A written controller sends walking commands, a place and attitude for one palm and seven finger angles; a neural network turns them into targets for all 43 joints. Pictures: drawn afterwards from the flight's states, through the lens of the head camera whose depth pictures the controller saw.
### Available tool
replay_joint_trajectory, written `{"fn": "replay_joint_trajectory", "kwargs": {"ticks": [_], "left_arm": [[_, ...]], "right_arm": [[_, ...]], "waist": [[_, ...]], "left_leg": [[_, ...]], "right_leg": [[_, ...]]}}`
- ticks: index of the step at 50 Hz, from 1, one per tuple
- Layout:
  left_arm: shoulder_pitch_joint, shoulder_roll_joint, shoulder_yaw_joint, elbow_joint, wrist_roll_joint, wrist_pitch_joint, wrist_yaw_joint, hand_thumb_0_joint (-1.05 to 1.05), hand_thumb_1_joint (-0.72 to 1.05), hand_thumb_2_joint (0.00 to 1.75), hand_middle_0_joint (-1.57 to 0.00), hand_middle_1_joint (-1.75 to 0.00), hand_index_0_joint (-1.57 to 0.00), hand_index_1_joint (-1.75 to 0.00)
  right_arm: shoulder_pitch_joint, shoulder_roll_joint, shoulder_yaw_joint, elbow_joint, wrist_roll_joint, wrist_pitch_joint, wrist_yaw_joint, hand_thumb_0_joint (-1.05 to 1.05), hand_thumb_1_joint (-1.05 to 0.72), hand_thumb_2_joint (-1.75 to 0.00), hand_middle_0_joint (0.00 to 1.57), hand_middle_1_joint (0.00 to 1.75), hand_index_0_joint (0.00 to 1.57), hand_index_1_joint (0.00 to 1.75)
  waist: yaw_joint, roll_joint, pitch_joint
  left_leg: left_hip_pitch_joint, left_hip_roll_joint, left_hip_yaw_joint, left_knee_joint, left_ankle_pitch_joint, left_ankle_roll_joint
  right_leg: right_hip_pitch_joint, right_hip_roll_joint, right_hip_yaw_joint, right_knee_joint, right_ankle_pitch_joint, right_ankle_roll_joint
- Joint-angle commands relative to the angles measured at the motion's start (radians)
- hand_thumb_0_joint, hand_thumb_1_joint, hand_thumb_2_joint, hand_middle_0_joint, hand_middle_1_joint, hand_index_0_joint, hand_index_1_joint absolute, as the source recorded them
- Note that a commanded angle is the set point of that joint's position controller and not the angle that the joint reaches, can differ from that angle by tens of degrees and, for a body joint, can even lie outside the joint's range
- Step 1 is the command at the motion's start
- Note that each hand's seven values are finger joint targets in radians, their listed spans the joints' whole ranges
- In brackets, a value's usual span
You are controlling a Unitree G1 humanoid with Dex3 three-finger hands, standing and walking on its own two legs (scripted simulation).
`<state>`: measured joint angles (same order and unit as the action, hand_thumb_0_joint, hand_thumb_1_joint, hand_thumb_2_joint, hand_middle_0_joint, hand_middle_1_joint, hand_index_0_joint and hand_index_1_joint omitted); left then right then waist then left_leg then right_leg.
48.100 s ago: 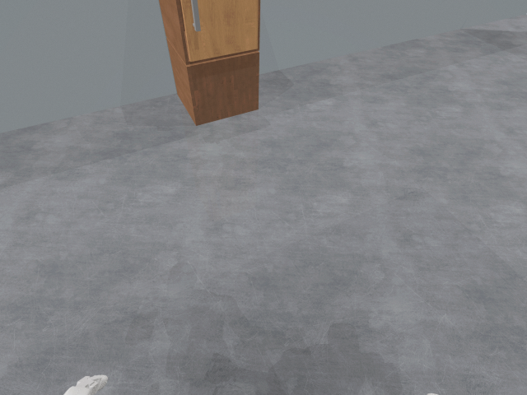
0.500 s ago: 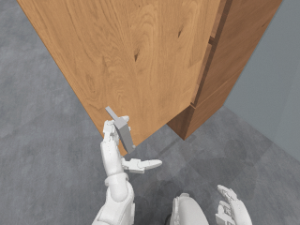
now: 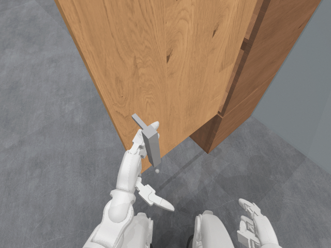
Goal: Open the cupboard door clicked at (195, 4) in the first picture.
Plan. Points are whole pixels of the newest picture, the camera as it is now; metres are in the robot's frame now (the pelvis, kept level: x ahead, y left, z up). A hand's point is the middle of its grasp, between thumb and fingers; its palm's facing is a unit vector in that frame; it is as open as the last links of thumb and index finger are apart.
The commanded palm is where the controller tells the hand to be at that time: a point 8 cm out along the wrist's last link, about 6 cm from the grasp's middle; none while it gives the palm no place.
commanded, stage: slide the hand sideways off the handle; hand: left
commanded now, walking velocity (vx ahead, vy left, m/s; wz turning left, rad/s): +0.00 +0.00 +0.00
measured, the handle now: (146, 142) +0.35 +0.06 +0.03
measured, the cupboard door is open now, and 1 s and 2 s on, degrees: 89 89 89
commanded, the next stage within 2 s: draw the hand back to the body in 1.02 s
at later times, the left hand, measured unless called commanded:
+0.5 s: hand (141, 185) +0.26 +0.07 +0.02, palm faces -0.13 -0.99 +0.01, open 16.2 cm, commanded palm +0.23 +0.13 +0.02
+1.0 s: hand (114, 204) +0.22 +0.12 +0.02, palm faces -0.07 -1.00 -0.01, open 16.3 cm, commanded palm +0.19 +0.17 +0.02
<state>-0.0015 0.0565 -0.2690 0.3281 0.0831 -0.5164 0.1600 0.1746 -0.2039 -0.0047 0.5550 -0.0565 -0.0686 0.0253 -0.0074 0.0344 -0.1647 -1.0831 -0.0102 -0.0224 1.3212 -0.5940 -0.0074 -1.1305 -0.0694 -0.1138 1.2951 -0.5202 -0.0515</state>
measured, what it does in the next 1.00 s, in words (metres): stands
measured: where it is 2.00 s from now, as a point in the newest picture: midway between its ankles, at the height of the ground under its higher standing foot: outside the picture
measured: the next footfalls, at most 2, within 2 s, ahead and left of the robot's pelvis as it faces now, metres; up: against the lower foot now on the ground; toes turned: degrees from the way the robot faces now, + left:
none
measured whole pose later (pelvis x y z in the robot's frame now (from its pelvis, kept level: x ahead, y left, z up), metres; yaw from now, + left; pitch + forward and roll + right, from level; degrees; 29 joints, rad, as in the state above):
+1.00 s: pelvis +0.01 +0.00 -0.02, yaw -1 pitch +22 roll -1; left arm 0.52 0.13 -0.07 -0.11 -0.12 -0.51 -0.13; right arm 0.18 -0.21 -0.01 0.43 -0.01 -0.06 -0.01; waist 0.02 0.02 -0.19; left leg -1.13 0.01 -0.03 1.41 -0.66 -0.01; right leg -1.18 -0.05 -0.12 1.37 -0.58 -0.05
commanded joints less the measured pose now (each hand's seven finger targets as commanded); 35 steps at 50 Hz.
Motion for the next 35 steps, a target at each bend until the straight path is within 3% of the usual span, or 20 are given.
{"fn": "replay_joint_trajectory", "kwargs": {"ticks": [1,3,5,6,8,10,11,14,18,22,23,26,28,31,34,35], "left_arm": [[-0.109,-0.154,-0.047,-0.260,-0.150,-0.031,-0.133,0.00,-0.50,0.30,-0.15,-0.30,-0.15,-0.30],[-0.061,-0.124,0.007,-0.278,-0.168,-0.001,-0.104,0.00,-0.50,0.30,-0.15,-0.30,-0.15,-0.30],[-0.012,-0.069,0.051,-0.303,-0.133,-0.001,-0.062,0.00,-0.50,0.30,-0.15,-0.30,-0.15,-0.30],[-0.016,-0.073,0.037,-0.331,-0.104,-0.009,-0.044,0.00,-0.50,0.30,-0.15,-0.30,-0.15,-0.30],[0.006,-0.070,0.020,-0.321,-0.047,-0.027,-0.017,0.00,-0.50,0.30,-0.15,-0.30,-0.15,-0.30],[0.034,-0.055,0.021,-0.334,-0.014,-0.042,-0.003,0.00,-0.50,0.30,-0.15,-0.30,-0.15,-0.30],[0.029,-0.072,-0.001,-0.348,-0.012,-0.047,-0.004,0.00,-0.50,0.30,-0.15,-0.30,-0.15,-0.30],[0.070,-0.040,0.024,-0.368,-0.027,-0.046,-0.024,0.00,-0.50,0.30,-0.15,-0.30,-0.15,-0.30],[0.111,-0.022,0.035,-0.463,-0.061,-0.040,-0.058,0.00,-0.50,0.30,-0.15,-0.30,-0.15,-0.30],[0.244,-0.018,0.055,-0.502,-0.097,-0.029,-0.081,0.00,-0.50,0.30,-0.15,-0.30,-0.15,-0.30],[0.265,-0.034,0.037,-0.513,-0.100,-0.026,-0.088,0.00,-0.50,0.30,-0.15,-0.30,-0.15,-0.30],[0.295,-0.010,0.048,-0.533,-0.095,-0.028,-0.095,0.00,-0.50,0.30,-0.15,-0.30,-0.15,-0.30],[0.314,0.009,0.062,-0.525,-0.086,-0.033,-0.103,0.00,-0.50,0.30,-0.15,-0.30,-0.15,-0.30],[0.334,0.030,0.074,-0.569,-0.079,-0.055,-0.119,0.00,-0.50,0.30,-0.15,-0.30,-0.15,-0.30],[0.415,0.045,0.097,-0.588,-0.107,-0.061,-0.149,0.00,-0.50,0.30,-0.15,-0.30,-0.15,-0.30],[0.447,0.058,0.122,-0.594,-0.119,-0.058,-0.158,0.00,-0.50,0.30,-0.15,-0.30,-0.15,-0.30]], "right_arm": [[-0.020,-0.111,-0.038,-0.192,0.045,-0.045,-0.015,0.00,-0.90,-0.90,0.20,0.30,0.20,0.30],[-0.018,-0.120,-0.039,-0.210,0.048,-0.033,-0.014,0.00,-0.90,-0.90,0.20,0.30,0.20,0.30],[-0.017,-0.125,-0.040,-0.227,0.041,-0.028,-0.011,0.00,-0.90,-0.90,0.20,0.30,0.20,0.30],[-0.017,-0.120,-0.042,-0.230,0.036,-0.025,-0.006,0.00,-0.90,-0.90,0.20,0.30,0.20,0.30],[-0.005,-0.116,-0.044,-0.224,0.030,-0.019,0.004,0.00,-0.90,-0.90,0.20,0.30,0.20,0.30],[-0.009,-0.117,-0.045,-0.232,0.026,-0.016,0.008,0.00,-0.90,-0.90,0.20,0.30,0.20,0.30],[-0.014,-0.113,-0.044,-0.235,0.025,-0.014,0.012,0.00,-0.90,-0.90,0.20,0.30,0.20,0.30],[-0.011,-0.116,-0.042,-0.247,0.030,-0.004,0.008,0.00,-0.90,-0.90,0.20,0.30,0.20,0.30],[-0.008,-0.115,-0.042,-0.260,0.036,-0.002,-0.002,0.00,-0.90,-0.90,0.20,0.30,0.20,0.30],[0.001,-0.109,-0.040,-0.268,0.040,-0.005,-0.010,0.00,-0.90,-0.90,0.20,0.30,0.20,0.30],[-0.003,-0.109,-0.040,-0.273,0.040,-0.007,-0.011,0.00,-0.90,-0.90,0.20,0.30,0.20,0.30],[-0.008,-0.109,-0.037,-0.275,0.038,-0.011,-0.013,0.00,-0.90,-0.90,0.20,0.30,0.20,0.30],[-0.006,-0.108,-0.039,-0.273,0.036,-0.013,-0.016,0.00,-0.90,-0.90,0.20,0.30,0.20,0.30],[-0.008,-0.106,-0.041,-0.276,0.032,-0.022,-0.018,0.00,-0.90,-0.90,0.20,0.30,0.20,0.30],[-0.003,-0.105,-0.042,-0.282,0.035,-0.027,-0.020,0.00,-0.90,-0.90,0.20,0.30,0.20,0.30],[-0.003,-0.104,-0.044,-0.283,0.037,-0.028,-0.022,0.00,-0.90,-0.90,0.20,0.30,0.20,0.30]], "waist": [[-0.032,-0.081,-0.312],[-0.017,-0.133,-0.316],[0.008,-0.142,-0.336],[0.006,-0.116,-0.343],[-0.010,-0.131,-0.306],[0.000,-0.111,-0.298],[-0.007,-0.088,-0.291],[0.001,-0.086,-0.289],[0.005,-0.060,-0.337],[0.010,-0.097,-0.346],[0.000,-0.095,-0.328],[0.000,-0.080,-0.296],[-0.010,-0.101,-0.277],[0.004,-0.061,-0.300],[0.006,-0.072,-0.320],[0.019,-0.074,-0.334]], "left_leg": [[0.135,-0.031,-0.011,-0.204,0.146,0.027],[0.119,-0.032,-0.013,-0.209,0.151,0.026],[0.100,-0.034,-0.014,-0.199,0.181,0.025],[0.109,-0.033,-0.011,-0.193,0.191,0.023],[0.100,-0.029,-0.014,-0.178,0.184,0.022],[0.082,-0.031,-0.018,-0.174,0.176,0.020],[0.088,-0.031,-0.013,-0.172,0.158,0.020],[0.084,-0.032,-0.009,-0.177,0.133,0.019],[0.119,-0.031,-0.014,-0.178,0.172,0.019],[0.126,-0.029,-0.021,-0.177,0.231,0.017],[0.123,-0.028,-0.020,-0.173,0.228,0.017],[0.105,-0.027,-0.023,-0.165,0.221,0.015],[0.084,-0.027,-0.020,-0.149,0.203,0.017],[0.086,-0.029,-0.020,-0.136,0.223,0.016],[0.080,-0.031,-0.013,-0.124,0.234,0.017],[0.075,-0.033,-0.013,-0.122,0.256,0.019]], "right_leg": [[0.322,0.037,0.097,-0.226,0.137,0.007],[0.332,0.038,0.090,-0.221,0.125,0.012],[0.337,0.038,0.089,-0.193,0.145,0.009],[0.314,0.035,0.089,-0.176,0.160,0.009],[0.266,0.036,0.086,-0.160,0.154,0.009],[0.253,0.037,0.087,-0.148,0.132,0.002],[0.238,0.037,0.090,-0.155,0.118,0.004],[0.253,0.041,0.098,-0.168,0.098,0.004],[0.276,0.046,0.094,-0.160,0.143,0.004],[0.311,0.051,0.082,-0.148,0.214,0.007],[0.298,0.051,0.079,-0.150,0.215,0.010],[0.275,0.050,0.078,-0.139,0.203,0.009],[0.262,0.050,0.083,-0.140,0.193,0.012],[0.255,0.049,0.087,-0.120,0.203,0.007],[0.282,0.051,0.094,-0.121,0.236,0.010],[0.305,0.053,0.097,-0.120,0.257,0.008]]}}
